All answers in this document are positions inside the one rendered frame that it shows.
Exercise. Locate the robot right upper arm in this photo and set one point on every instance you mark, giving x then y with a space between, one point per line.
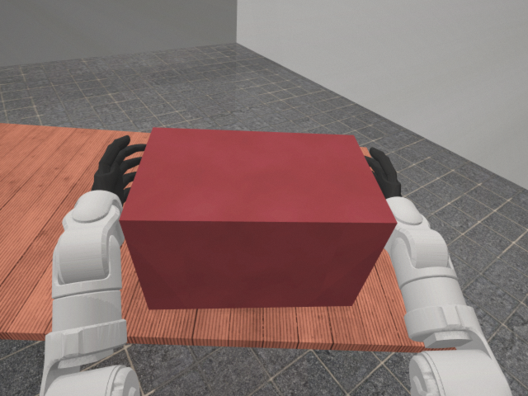
455 373

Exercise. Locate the carton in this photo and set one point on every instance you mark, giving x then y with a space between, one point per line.
229 219

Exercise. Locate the table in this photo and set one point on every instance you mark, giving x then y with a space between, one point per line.
44 170

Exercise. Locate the robot right hand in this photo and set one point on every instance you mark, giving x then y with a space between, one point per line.
384 173

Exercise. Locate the right robot forearm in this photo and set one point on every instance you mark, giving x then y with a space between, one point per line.
436 310

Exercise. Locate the left robot forearm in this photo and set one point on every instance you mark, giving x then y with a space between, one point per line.
86 282

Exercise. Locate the robot left upper arm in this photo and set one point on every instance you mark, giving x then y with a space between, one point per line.
116 380

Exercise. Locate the robot left hand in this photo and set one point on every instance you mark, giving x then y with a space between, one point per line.
110 175

